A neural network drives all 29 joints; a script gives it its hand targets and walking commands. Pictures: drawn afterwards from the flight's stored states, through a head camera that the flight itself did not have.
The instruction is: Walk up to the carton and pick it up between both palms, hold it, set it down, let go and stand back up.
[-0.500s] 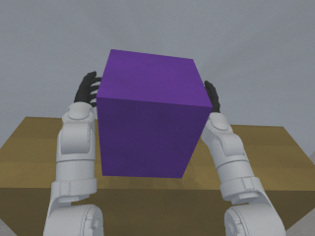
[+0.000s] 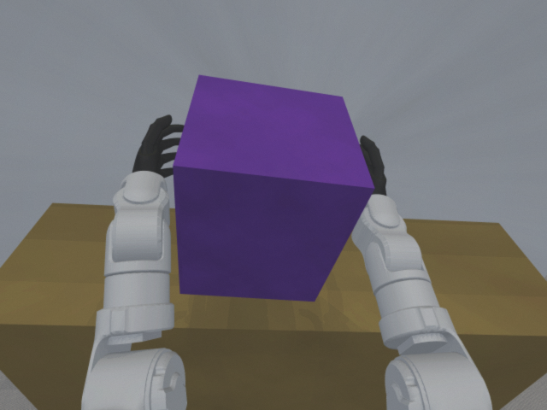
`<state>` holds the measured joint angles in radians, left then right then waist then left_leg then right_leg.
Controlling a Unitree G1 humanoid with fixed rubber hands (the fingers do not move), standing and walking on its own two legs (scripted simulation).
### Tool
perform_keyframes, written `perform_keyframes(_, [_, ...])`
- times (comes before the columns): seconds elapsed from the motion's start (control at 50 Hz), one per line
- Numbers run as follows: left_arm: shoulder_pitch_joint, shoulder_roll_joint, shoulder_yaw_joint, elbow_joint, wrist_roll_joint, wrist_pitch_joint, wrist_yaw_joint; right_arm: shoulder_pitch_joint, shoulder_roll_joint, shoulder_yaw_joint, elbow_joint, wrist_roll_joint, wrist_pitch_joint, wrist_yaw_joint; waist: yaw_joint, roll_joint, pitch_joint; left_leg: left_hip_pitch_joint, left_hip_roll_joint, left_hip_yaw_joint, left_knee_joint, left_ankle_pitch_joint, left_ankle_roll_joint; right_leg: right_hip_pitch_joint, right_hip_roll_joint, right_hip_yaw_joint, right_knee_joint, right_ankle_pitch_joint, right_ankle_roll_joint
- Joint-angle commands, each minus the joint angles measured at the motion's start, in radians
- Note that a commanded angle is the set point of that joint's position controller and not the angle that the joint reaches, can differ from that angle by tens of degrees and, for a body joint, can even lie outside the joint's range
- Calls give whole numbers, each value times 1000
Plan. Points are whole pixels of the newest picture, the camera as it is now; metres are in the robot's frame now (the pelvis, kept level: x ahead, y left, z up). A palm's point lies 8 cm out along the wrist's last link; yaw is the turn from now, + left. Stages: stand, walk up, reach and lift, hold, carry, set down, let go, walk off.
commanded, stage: set down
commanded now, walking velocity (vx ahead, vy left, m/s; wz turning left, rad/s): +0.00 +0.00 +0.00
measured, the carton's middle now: (260, 195) +0.38 +0.02 +0.17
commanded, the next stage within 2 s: none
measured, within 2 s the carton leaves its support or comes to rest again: neither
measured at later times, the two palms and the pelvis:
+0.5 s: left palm (170, 203) +0.38 +0.15 +0.16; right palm (363, 205) +0.39 -0.15 +0.15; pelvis +0.02 -0.02 +0.00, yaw +1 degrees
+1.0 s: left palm (164, 217) +0.39 +0.16 +0.12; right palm (347, 209) +0.42 -0.14 +0.12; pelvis +0.01 -0.02 +0.00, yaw +0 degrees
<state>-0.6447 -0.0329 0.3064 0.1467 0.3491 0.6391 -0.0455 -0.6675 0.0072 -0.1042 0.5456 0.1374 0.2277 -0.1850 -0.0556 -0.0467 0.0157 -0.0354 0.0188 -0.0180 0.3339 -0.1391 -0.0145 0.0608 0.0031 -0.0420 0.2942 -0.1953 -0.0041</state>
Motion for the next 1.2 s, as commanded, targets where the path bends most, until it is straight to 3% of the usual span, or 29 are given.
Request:
perform_keyframes(0.0, [-506,-493,-363,24,-68,-107,-159,-765,413,263,-204,-81,-202,147,27,64,-254,159,-27,90,-81,63,19,-54,29,-87,-76,12,27])
perform_keyframes(0.06, [-466,-486,-340,44,-44,-125,-170,-716,387,223,-147,-126,-253,162,28,51,-205,141,-23,106,-93,65,19,-35,25,-96,-80,7,24])
perform_keyframes(0.12, [-461,-497,-366,13,-48,-149,-168,-704,380,228,-145,-139,-306,163,21,49,-232,161,-23,114,-71,160,9,-15,27,-104,-75,68,24])
perform_keyframes(0.26, [-536,-556,-543,-146,-127,-262,-104,-736,408,354,-231,-92,-413,152,5,82,-483,285,-23,85,40,522,-36,39,40,-108,-26,381,28])
perform_keyframes(0.32, [-540,-561,-583,-180,-141,-299,-73,-708,420,401,-234,-71,-420,146,8,96,-546,286,-26,69,62,580,-42,58,36,-95,-7,474,30])
perform_keyframes(0.38, [-476,-537,-549,-146,-119,-293,-66,-660,410,417,-196,-65,-402,142,24,80,-507,226,-31,67,47,517,-26,84,24,-78,1,502,37])
perform_keyframes(0.5, [-386,-486,-413,-58,-67,-241,-105,-615,392,386,-114,-80,-365,140,62,24,-361,74,-42,88,-29,289,15,142,-3,-59,6,491,61])
perform_keyframes(0.52, [-430,-462,-370,-49,-69,-248,-112,-659,408,390,-71,-84,-363,144,101,2,-326,53,-43,98,-60,246,21,128,-23,-47,7,524,80])
perform_keyframes(0.6, [-472,-497,-400,-67,-87,-290,-107,-702,421,383,-84,-98,-413,153,92,29,-418,54,-36,105,-43,310,6,165,-16,-55,30,616,70])
perform_keyframes(0.66, [-530,-518,-424,-53,-100,-335,-90,-728,421,363,-71,-114,-445,155,82,43,-490,96,-28,107,-18,363,-7,140,-7,-61,23,611,58])
perform_keyframes(0.78, [-585,-525,-406,68,-90,-396,-58,-699,382,222,72,-194,-462,178,64,50,-482,139,-14,116,-33,289,-15,9,8,-80,-32,345,32])
perform_keyframes(0.9, [-621,-545,-363,159,-76,-434,-25,-725,365,103,198,-248,-474,217,87,80,-496,189,-3,124,-29,312,-28,-103,19,-97,-62,198,14])
perform_keyframes(1.04, [-615,-559,-328,213,-63,-472,17,-773,368,79,262,-255,-491,252,133,85,-548,192,2,125,1,435,-27,-126,28,-90,-54,259,13])
perform_keyframes(1.18, [-624,-563,-291,241,-65,-507,28,-790,398,96,305,-259,-496,262,159,49,-588,100,-1,134,-5,431,-12,-65,19,-65,-15,413,32])
